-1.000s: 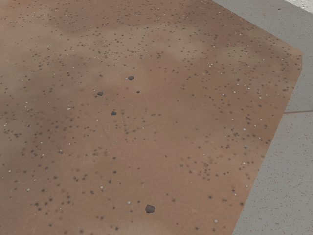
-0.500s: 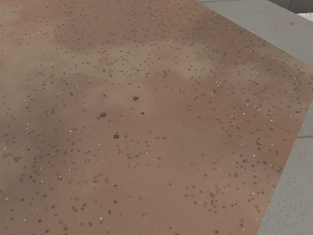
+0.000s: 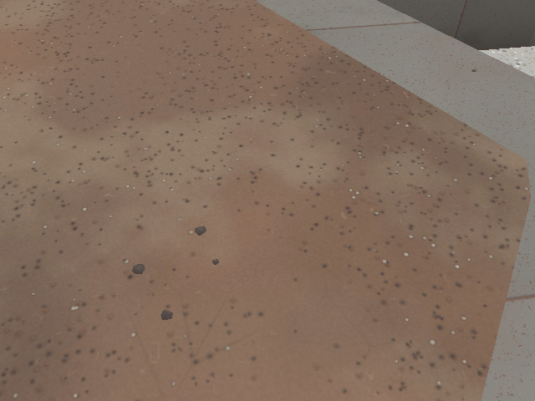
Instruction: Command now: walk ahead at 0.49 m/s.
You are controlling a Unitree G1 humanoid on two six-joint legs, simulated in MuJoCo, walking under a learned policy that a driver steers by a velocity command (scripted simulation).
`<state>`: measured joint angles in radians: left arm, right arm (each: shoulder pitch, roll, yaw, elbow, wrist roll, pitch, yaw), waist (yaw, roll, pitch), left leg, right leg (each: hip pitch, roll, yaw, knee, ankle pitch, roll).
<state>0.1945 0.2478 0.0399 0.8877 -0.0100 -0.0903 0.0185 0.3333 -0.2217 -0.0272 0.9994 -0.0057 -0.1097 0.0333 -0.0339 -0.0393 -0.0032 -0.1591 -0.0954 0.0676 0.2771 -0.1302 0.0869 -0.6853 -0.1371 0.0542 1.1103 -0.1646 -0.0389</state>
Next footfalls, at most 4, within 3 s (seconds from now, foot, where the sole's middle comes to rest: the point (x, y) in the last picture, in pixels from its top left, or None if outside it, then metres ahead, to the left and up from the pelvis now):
0.30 right None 0.34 -0.17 -0.78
0.86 left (240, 354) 0.65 0.08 -0.78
1.44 right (329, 265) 0.92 -0.19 -0.78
1.92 left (296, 186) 1.25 -0.12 -0.78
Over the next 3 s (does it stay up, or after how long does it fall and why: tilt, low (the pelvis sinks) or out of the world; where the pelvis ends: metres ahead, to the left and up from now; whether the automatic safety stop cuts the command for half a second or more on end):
stays up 1.22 -0.18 0.00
